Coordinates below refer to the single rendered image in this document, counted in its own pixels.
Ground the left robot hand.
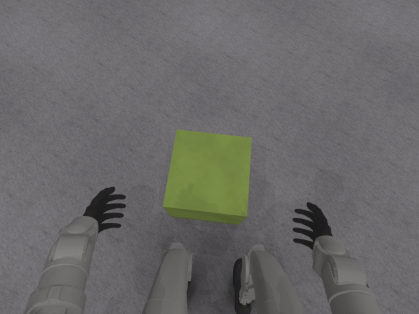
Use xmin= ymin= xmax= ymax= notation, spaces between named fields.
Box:
xmin=83 ymin=187 xmax=126 ymax=233

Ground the robot right shin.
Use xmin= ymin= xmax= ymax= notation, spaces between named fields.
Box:
xmin=239 ymin=245 xmax=264 ymax=304

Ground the robot left forearm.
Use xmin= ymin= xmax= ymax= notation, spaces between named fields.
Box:
xmin=24 ymin=216 xmax=99 ymax=314

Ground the right robot hand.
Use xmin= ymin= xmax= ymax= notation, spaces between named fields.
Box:
xmin=293 ymin=202 xmax=332 ymax=250

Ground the robot right forearm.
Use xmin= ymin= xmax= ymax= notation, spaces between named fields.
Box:
xmin=312 ymin=235 xmax=381 ymax=314

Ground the robot right foot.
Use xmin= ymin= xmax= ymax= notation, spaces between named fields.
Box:
xmin=233 ymin=258 xmax=251 ymax=314

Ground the carton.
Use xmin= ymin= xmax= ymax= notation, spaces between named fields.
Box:
xmin=163 ymin=130 xmax=252 ymax=225

